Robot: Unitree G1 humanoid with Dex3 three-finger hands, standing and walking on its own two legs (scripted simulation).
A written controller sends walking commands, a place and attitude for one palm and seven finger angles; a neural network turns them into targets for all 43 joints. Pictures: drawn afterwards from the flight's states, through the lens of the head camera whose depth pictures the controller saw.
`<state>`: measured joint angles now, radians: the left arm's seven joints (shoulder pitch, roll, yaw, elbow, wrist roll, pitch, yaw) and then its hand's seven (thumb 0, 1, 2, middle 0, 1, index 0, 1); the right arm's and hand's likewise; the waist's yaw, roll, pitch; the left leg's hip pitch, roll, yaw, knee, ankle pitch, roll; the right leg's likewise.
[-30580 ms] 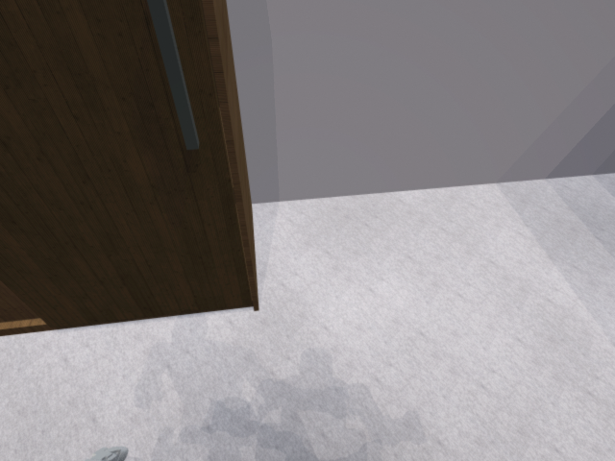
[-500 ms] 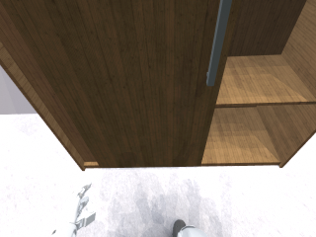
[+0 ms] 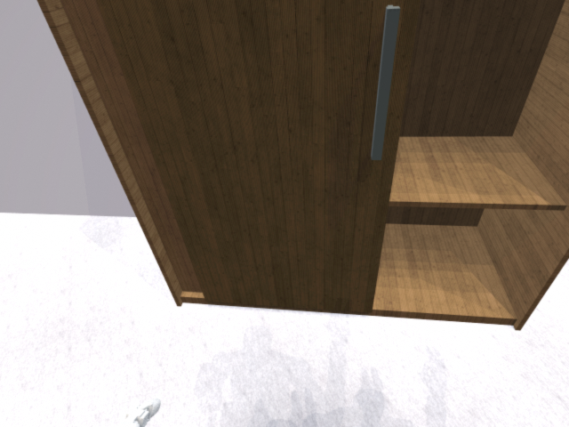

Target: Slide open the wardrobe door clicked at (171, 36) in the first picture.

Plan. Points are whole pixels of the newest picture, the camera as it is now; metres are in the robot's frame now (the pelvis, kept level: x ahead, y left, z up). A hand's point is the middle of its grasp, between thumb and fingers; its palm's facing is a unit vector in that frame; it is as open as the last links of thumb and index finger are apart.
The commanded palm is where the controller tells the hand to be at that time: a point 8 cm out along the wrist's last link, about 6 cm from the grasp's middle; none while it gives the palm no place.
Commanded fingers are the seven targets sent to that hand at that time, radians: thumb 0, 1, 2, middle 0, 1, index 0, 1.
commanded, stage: stop stepping back and stand still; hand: right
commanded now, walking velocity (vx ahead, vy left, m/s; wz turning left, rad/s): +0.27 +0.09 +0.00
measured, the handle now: (382, 89) +0.76 -0.21 +0.19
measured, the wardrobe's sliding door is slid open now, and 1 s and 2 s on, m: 0.54 0.54 0.54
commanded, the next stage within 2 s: let the arm hang, fingers relaxed in 1.10 s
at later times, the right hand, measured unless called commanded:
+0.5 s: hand out of the picture +0.13 -0.30 +0.18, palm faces +0.51 +0.74 -0.44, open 7.4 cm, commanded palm +0.08 -0.33 +0.19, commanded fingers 0.00 -0.90 -0.90 0.20 0.30 0.20 0.30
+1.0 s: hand out of the picture +0.19 -0.31 +0.16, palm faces +0.40 +0.78 -0.47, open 7.4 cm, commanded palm +0.13 -0.35 +0.19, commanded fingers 0.00 -0.90 -0.90 0.20 0.30 0.20 0.30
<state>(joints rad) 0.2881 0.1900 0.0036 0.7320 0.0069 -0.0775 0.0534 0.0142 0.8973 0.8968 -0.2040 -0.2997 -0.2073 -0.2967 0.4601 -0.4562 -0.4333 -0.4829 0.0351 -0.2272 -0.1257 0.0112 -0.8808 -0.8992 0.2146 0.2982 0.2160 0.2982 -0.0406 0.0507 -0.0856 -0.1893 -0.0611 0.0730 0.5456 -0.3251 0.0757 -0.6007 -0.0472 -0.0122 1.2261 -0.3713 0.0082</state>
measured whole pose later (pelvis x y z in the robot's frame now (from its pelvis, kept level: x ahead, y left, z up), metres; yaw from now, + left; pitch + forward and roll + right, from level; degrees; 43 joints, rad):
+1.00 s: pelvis -0.01 -0.05 +0.01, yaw +0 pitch +0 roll +1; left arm 0.21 0.18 -0.02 0.65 0.00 -0.11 0.06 0.01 0.90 0.90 -0.20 -0.30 -0.21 -0.30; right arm 0.56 -0.40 -0.41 -0.46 0.04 -0.21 -0.14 0.01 -0.89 -0.90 0.21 0.30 0.21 0.30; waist -0.01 0.01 0.02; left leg -0.18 0.00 0.02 0.48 -0.31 0.00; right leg -0.29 -0.06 -0.08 0.53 -0.25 0.00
